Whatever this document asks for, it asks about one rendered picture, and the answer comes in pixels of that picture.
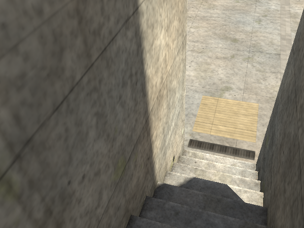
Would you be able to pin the stairs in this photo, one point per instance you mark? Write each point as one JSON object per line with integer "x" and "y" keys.
{"x": 205, "y": 191}

